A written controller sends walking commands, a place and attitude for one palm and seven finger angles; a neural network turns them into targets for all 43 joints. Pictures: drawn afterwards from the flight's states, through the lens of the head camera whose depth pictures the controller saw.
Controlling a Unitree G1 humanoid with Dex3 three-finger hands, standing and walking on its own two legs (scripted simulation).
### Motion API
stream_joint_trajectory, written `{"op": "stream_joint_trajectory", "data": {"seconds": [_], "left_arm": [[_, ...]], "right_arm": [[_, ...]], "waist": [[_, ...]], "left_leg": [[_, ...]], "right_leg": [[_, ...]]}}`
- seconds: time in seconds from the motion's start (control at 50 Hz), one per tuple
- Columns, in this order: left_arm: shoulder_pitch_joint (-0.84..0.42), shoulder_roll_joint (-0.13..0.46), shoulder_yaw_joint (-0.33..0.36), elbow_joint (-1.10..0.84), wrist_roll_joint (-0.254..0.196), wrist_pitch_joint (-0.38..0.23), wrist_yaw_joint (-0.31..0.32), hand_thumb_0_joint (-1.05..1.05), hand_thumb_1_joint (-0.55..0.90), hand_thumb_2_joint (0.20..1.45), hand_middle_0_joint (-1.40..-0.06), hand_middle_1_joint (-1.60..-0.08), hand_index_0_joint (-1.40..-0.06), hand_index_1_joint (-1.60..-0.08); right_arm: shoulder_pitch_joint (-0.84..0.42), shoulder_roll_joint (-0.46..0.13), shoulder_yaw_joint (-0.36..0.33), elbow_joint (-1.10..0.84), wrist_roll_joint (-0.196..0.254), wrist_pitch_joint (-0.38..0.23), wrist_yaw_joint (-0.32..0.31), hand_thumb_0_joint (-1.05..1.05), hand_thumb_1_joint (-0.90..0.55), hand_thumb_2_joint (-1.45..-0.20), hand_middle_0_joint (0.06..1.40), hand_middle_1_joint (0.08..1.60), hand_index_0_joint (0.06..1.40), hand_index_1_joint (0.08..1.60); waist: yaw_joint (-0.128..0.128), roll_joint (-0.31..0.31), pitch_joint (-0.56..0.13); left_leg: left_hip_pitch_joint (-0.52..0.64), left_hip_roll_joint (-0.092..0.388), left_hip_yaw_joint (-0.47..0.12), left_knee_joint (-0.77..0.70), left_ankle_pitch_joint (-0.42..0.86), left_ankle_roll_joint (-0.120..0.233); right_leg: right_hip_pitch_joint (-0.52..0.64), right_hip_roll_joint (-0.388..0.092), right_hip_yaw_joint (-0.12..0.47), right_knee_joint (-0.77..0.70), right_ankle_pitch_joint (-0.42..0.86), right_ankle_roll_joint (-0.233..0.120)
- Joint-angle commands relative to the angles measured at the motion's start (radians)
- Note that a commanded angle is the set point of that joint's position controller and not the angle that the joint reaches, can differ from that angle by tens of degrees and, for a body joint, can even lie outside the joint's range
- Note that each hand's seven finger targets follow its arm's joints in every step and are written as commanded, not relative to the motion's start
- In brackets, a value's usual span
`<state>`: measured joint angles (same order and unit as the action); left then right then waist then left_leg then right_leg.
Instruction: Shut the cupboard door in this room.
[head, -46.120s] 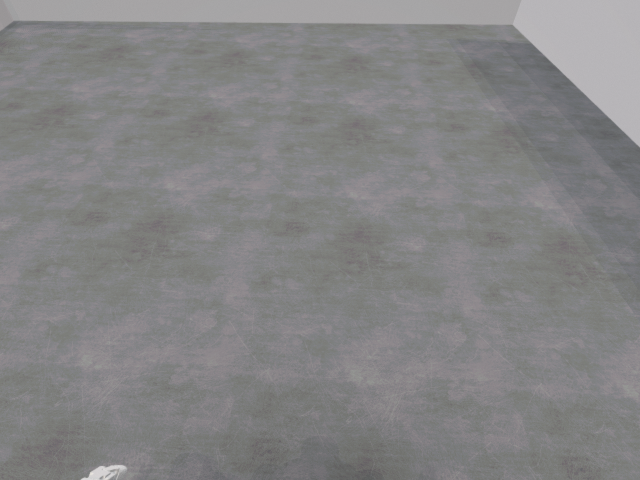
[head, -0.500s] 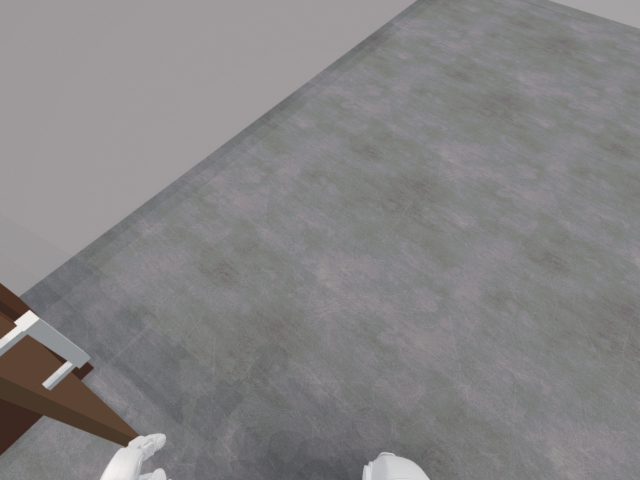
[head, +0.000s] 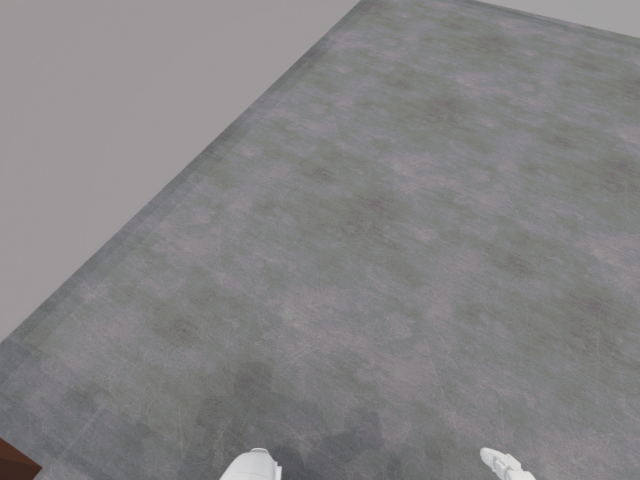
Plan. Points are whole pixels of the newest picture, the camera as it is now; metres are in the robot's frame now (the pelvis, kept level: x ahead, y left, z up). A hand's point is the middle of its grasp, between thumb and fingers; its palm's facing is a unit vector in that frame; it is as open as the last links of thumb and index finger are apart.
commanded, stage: walk around to get in front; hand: left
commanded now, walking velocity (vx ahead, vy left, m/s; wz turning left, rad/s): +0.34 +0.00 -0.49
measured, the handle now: out of the picture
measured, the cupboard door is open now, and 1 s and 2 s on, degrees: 91 91 91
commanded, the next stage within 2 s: none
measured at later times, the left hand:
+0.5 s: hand (284, 295) +0.42 +0.12 -0.16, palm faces -0.35 -0.92 -0.17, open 7.4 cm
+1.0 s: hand (283, 286) +0.45 +0.12 -0.18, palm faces -0.23 -0.96 -0.17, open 7.3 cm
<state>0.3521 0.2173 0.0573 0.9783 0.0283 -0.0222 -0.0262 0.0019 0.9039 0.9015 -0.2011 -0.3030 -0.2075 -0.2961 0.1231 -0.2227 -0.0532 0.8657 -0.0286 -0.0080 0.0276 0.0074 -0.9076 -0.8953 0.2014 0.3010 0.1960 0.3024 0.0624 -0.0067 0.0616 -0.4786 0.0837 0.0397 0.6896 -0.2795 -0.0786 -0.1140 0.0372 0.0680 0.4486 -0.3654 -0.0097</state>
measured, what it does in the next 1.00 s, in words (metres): walks ahead, turning right: left foot, then right foot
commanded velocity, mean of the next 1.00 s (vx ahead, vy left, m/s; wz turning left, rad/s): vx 0.37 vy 0.00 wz -0.23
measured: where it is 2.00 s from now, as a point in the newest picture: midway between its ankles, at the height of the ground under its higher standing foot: (405, 285)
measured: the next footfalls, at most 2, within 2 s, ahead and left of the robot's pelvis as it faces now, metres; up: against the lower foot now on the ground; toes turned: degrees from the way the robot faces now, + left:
left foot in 0.04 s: +0.12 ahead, +0.13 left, +0.00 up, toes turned +3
right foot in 0.54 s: +0.35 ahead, -0.14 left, +0.00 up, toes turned -24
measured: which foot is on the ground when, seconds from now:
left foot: up 0.00-0.02, down 0.04-0.52, up 0.54-1.00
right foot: down 0.00-0.04, up 0.06-0.52, down 0.54-1.00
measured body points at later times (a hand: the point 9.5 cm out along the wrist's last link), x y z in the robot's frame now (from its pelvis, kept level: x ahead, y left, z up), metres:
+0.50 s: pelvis +0.22 -0.01 -0.01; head +0.27 -0.01 +0.44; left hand +0.44 +0.17 -0.14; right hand +0.04 -0.20 -0.14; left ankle +0.09 +0.13 -0.73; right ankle +0.31 -0.13 -0.72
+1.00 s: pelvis +0.44 -0.06 +0.00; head +0.47 -0.06 +0.45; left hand +0.47 +0.17 -0.16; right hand +0.46 -0.33 -0.13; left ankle +0.57 +0.01 -0.72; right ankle +0.31 -0.12 -0.73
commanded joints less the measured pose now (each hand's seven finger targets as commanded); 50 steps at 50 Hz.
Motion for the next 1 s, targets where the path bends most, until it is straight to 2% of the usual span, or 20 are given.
{"op": "stream_joint_trajectory", "data": {"seconds": [0.0,0.02,0.04,0.08,0.16,0.26,0.38,0.42,0.46,0.48,0.5,0.52,0.54,0.58,0.6,0.66,0.78,0.9,0.94,0.98], "left_arm": [[-0.081,0.134,0.048,-0.094,-0.021,-0.025,0.012,0.000,0.900,0.900,-0.200,-0.300,-0.200,-0.300],[-0.049,0.076,0.033,-0.110,-0.030,-0.029,-0.001,0.000,0.900,0.900,-0.200,-0.300,-0.200,-0.300],[-0.070,0.105,0.036,-0.097,-0.019,-0.026,0.005,0.000,0.900,0.900,-0.200,-0.300,-0.200,-0.300],[-0.160,0.104,0.040,-0.095,-0.008,-0.023,-0.015,0.000,0.900,0.900,-0.200,-0.300,-0.200,-0.300],[-0.105,0.039,0.031,-0.069,0.003,0.011,-0.028,0.000,0.900,0.900,-0.200,-0.300,-0.200,-0.300],[-0.198,0.006,0.023,-0.102,0.009,0.023,-0.029,0.000,0.900,0.900,-0.200,-0.300,-0.200,-0.300],[-0.376,-0.007,0.003,-0.145,0.003,0.010,-0.027,0.000,0.900,0.900,-0.200,-0.300,-0.200,-0.300],[-0.331,0.012,0.006,-0.132,0.002,0.004,-0.020,0.000,0.900,0.900,-0.200,-0.300,-0.200,-0.300],[-0.149,0.052,0.016,-0.073,0.005,-0.009,-0.007,0.000,0.900,0.900,-0.200,-0.300,-0.200,-0.300],[-0.002,0.100,0.031,-0.023,0.010,-0.019,-0.001,0.000,0.900,0.900,-0.200,-0.300,-0.200,-0.300],[0.116,0.204,0.052,0.019,0.012,-0.032,0.012,0.000,0.900,0.900,-0.200,-0.300,-0.200,-0.300],[0.156,0.267,0.059,0.040,-0.014,-0.033,0.018,0.000,0.900,0.900,-0.200,-0.300,-0.200,-0.300],[0.092,0.278,0.065,0.024,-0.024,-0.031,0.023,0.000,0.900,0.900,-0.200,-0.300,-0.200,-0.300],[-0.073,0.178,0.043,-0.018,-0.027,-0.028,0.030,0.000,0.900,0.900,-0.200,-0.300,-0.200,-0.300],[-0.115,0.142,0.031,-0.021,-0.023,-0.034,0.033,0.000,0.900,0.900,-0.200,-0.300,-0.200,-0.300],[-0.149,0.098,0.023,-0.009,-0.010,-0.047,0.034,0.000,0.900,0.900,-0.200,-0.300,-0.200,-0.300],[-0.062,0.078,0.023,0.024,-0.008,-0.066,0.031,0.000,0.900,0.900,-0.200,-0.300,-0.200,-0.300],[0.028,0.107,0.019,0.072,-0.009,-0.064,0.033,0.000,0.900,0.900,-0.200,-0.300,-0.200,-0.300],[0.032,0.109,0.018,0.086,-0.011,-0.060,0.034,0.000,0.900,0.900,-0.200,-0.300,-0.200,-0.300],[0.011,0.097,0.015,0.081,-0.016,-0.061,0.033,0.000,0.900,0.900,-0.200,-0.300,-0.200,-0.300]], "right_arm": [[0.269,-0.212,-0.052,-0.003,-0.002,-0.067,-0.041,0.000,-0.900,-0.900,0.200,0.300,0.200,0.300],[0.389,-0.311,-0.071,0.018,-0.014,-0.067,-0.042,0.000,-0.900,-0.900,0.200,0.300,0.200,0.300],[0.363,-0.284,-0.063,0.030,-0.005,-0.056,-0.044,0.000,-0.900,-0.900,0.200,0.300,0.200,0.300],[0.235,-0.182,-0.038,0.008,-0.002,-0.059,-0.041,0.000,-0.900,-0.900,0.200,0.300,0.200,0.300],[0.209,-0.085,-0.018,0.042,0.004,-0.084,-0.046,0.000,-0.900,-0.900,0.200,0.300,0.200,0.300],[0.287,-0.057,-0.028,0.089,0.006,-0.090,-0.046,0.000,-0.900,-0.900,0.200,0.300,0.200,0.300],[0.360,-0.078,-0.028,0.145,-0.002,-0.079,-0.044,0.000,-0.900,-0.900,0.200,0.300,0.200,0.300],[0.349,-0.103,-0.032,0.158,0.002,-0.075,-0.046,0.000,-0.900,-0.900,0.200,0.300,0.200,0.300],[0.327,-0.127,-0.033,0.162,0.008,-0.069,-0.047,0.000,-0.900,-0.900,0.200,0.300,0.200,0.300],[0.306,-0.125,-0.028,0.154,0.016,-0.069,-0.041,0.000,-0.900,-0.900,0.200,0.300,0.200,0.300],[0.313,-0.059,-0.015,0.142,0.033,-0.067,-0.032,0.000,-0.900,-0.900,0.200,0.300,0.200,0.300],[0.302,-0.021,-0.010,0.112,0.037,-0.064,-0.040,0.000,-0.900,-0.900,0.200,0.300,0.200,0.300],[0.284,-0.044,-0.014,0.112,0.036,-0.060,-0.038,0.000,-0.900,-0.900,0.200,0.300,0.200,0.300],[0.228,-0.042,-0.018,0.129,0.016,-0.043,-0.034,0.000,-0.900,-0.900,0.200,0.300,0.200,0.300],[0.242,-0.021,-0.015,0.142,0.006,-0.031,-0.033,0.000,-0.900,-0.900,0.200,0.300,0.200,0.300],[0.333,0.015,-0.013,0.170,-0.001,-0.011,-0.028,0.000,-0.900,-0.900,0.200,0.300,0.200,0.300],[0.133,0.021,-0.017,0.102,0.000,-0.025,-0.007,0.000,-0.900,-0.900,0.200,0.300,0.200,0.300],[-0.032,0.008,-0.006,0.045,0.003,-0.047,0.006,0.000,-0.900,-0.900,0.200,0.300,0.200,0.300],[-0.006,-0.010,-0.008,0.052,0.002,-0.053,0.000,0.000,-0.900,-0.900,0.200,0.300,0.200,0.300],[0.216,-0.069,-0.025,0.121,-0.006,-0.066,-0.018,0.000,-0.900,-0.900,0.200,0.300,0.200,0.300]], "waist": [[-0.175,0.107,-0.208],[-0.198,0.359,-0.281],[-0.198,0.339,-0.258],[-0.145,0.163,-0.039],[-0.069,0.135,-0.001],[-0.075,0.139,0.016],[-0.113,0.156,0.055],[-0.081,0.175,0.016],[0.007,0.142,-0.098],[0.082,0.089,-0.174],[0.123,-0.091,-0.270],[0.091,-0.155,-0.316],[0.072,-0.106,-0.307],[0.001,0.000,-0.082],[-0.037,0.000,-0.032],[-0.102,-0.084,-0.033],[-0.061,-0.111,0.030],[-0.015,-0.077,0.032],[-0.043,-0.068,0.018],[-0.149,0.015,-0.103]], "left_leg": [[0.647,0.128,-0.141,-0.282,-0.016,0.067],[0.794,0.432,-0.482,-0.366,-0.049,0.178],[0.700,0.470,-0.548,-0.442,-0.186,0.214],[0.456,0.385,-0.373,-0.489,-0.210,0.207],[0.358,0.263,-0.040,-0.476,0.152,0.150],[0.454,0.237,0.094,-0.471,0.370,0.156],[0.504,0.232,0.166,-0.428,0.614,0.155],[0.549,0.243,0.195,-0.344,0.855,0.149],[0.544,0.233,0.213,-0.102,0.986,0.123],[0.407,0.201,0.233,0.099,0.851,0.093],[0.092,0.099,0.217,0.416,0.217,0.060],[-0.121,-0.022,0.123,0.692,-0.337,0.032],[-0.137,0.017,-0.008,0.757,-0.256,0.049],[-0.157,0.099,-0.033,0.711,-0.090,0.049],[-0.103,0.110,-0.025,0.651,-0.052,0.046],[-0.021,0.105,0.006,0.500,-0.008,0.030],[-0.112,0.094,0.016,0.226,0.082,0.021],[-0.045,0.033,0.061,-0.021,0.071,0.051],[0.056,0.003,0.089,-0.094,0.053,0.064],[0.437,-0.001,0.077,-0.209,0.115,0.101]], "right_leg": [[-0.323,-0.067,0.092,0.300,0.232,-0.061],[-0.545,0.028,-0.065,0.627,-0.224,-0.004],[-0.588,-0.023,0.006,0.796,-0.217,-0.009],[-0.613,-0.118,-0.029,0.873,-0.057,-0.003],[-0.544,-0.150,-0.080,0.804,0.105,0.026],[-0.644,-0.156,-0.127,0.657,0.207,0.043],[-0.516,-0.098,-0.216,0.285,0.207,-0.002],[-0.411,-0.055,-0.244,0.221,0.161,-0.037],[-0.153,-0.009,-0.264,0.111,0.178,-0.070],[0.108,-0.032,-0.241,0.058,0.272,-0.082],[0.401,-0.291,0.065,0.054,0.377,-0.167],[0.484,-0.485,0.380,-0.005,0.640,-0.272],[0.380,-0.489,0.370,-0.061,0.508,-0.278],[0.072,-0.408,0.244,-0.143,0.225,-0.212],[-0.068,-0.362,0.173,-0.176,0.194,-0.182],[-0.196,-0.277,0.039,-0.219,0.168,-0.153],[-0.126,-0.267,0.043,-0.260,0.152,-0.178],[0.033,-0.291,0.041,-0.207,0.352,-0.164],[0.045,-0.282,0.023,-0.138,0.466,-0.148],[-0.087,-0.208,-0.060,0.176,0.601,-0.093]]}}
